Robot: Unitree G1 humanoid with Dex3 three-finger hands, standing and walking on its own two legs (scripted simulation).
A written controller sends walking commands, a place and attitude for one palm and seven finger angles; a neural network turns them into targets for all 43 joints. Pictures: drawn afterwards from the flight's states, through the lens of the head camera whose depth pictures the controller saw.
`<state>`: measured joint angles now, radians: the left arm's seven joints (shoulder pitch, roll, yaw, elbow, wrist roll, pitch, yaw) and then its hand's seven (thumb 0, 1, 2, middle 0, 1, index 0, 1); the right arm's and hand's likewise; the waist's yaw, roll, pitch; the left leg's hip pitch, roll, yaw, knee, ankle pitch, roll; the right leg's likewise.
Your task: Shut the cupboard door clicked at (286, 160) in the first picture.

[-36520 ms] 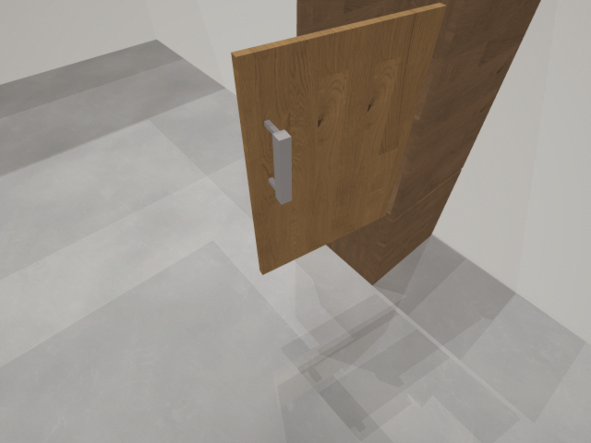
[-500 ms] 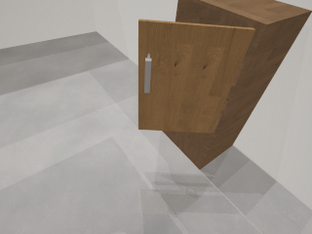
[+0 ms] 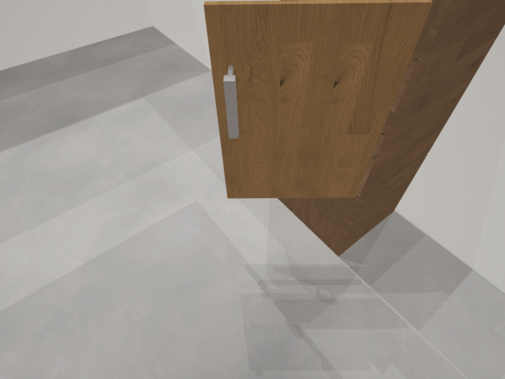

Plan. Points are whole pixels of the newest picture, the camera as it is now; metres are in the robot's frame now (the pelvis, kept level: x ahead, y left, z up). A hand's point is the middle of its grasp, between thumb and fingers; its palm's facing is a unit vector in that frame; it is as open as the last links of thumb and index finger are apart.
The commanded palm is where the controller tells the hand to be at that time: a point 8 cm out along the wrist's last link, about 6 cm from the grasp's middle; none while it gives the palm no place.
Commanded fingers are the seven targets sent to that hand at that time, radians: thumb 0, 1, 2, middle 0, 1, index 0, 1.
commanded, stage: come to a stop and stand still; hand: left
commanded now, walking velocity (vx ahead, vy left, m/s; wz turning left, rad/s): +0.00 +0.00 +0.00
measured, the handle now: (232, 103) +0.67 +0.07 +0.06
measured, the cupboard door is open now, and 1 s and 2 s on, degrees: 53 53 53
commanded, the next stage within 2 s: look again from close up in 0.30 s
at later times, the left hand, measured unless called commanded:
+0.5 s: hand out of the picture +0.05 +0.19 -0.17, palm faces +0.04 -0.98 -0.21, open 7.3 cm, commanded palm none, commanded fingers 0.00 0.90 0.90 -0.20 -0.30 -0.20 -0.30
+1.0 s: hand out of the picture +0.00 +0.18 -0.17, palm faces +0.05 -0.99 -0.15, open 7.4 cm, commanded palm none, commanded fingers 0.00 0.90 0.90 -0.20 -0.30 -0.20 -0.30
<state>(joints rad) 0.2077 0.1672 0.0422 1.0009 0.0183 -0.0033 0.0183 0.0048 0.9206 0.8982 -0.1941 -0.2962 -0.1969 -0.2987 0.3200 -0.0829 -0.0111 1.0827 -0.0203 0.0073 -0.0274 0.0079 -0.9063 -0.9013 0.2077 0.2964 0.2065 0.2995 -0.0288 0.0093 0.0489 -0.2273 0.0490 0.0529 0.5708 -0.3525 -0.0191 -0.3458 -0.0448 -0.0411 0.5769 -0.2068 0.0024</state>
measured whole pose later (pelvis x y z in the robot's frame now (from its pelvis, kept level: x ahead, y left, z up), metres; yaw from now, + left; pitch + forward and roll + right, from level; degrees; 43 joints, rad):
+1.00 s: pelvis +0.01 +0.02 +0.01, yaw +0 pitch -1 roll +0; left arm 0.30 0.13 0.00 1.12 0.01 0.00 0.03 0.00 0.91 0.90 -0.20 -0.30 -0.20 -0.30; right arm 0.33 -0.09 0.01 1.14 -0.01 -0.01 -0.03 0.01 -0.91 -0.90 0.20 0.30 0.20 0.30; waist 0.01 -0.02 0.04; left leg -0.12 0.03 0.05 0.43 -0.29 -0.01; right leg -0.24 -0.06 -0.05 0.45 -0.19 0.03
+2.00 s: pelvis +0.23 -0.09 -0.01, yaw +2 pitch +0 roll -1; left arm 0.10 0.22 0.07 0.96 0.03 -0.01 -0.01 0.01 0.92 0.90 -0.19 -0.30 -0.20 -0.30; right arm 0.35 -0.17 -0.05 1.11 -0.02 0.03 -0.03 0.01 -0.91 -0.90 0.21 0.30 0.21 0.30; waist -0.05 0.03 0.12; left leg -0.27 0.14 0.05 0.97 -0.60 -0.04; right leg -0.42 -0.06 -0.13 0.64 -0.21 -0.02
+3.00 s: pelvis +0.18 -0.10 -0.01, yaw +0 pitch -3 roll +0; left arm 0.36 0.18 0.03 0.96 0.04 0.01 0.01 0.00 0.91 0.90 -0.20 -0.30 -0.20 -0.30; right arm 0.35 -0.20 -0.01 0.95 -0.03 0.03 -0.01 0.01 -0.91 -0.90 0.21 0.30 0.21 0.30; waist 0.00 0.05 -0.02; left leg -0.27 -0.02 0.08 0.65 -0.37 0.06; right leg -0.30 0.03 -0.03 0.62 -0.32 -0.06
